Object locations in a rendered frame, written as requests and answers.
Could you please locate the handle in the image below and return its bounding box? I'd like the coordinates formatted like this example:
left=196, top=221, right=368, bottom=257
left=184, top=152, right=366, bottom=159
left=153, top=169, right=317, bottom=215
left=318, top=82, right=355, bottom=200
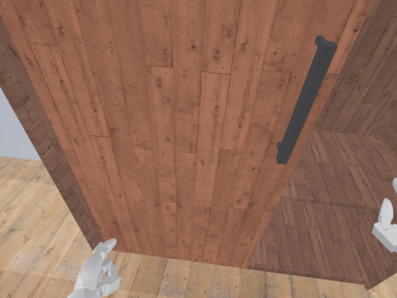
left=276, top=35, right=338, bottom=165

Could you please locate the robot right hand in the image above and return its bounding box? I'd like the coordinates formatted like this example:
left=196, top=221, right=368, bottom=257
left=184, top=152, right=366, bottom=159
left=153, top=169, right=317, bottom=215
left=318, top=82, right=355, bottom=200
left=372, top=178, right=397, bottom=253

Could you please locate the robot left hand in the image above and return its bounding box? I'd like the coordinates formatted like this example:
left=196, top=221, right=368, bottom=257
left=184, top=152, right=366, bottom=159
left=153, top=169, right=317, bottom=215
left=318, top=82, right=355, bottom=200
left=74, top=238, right=121, bottom=298

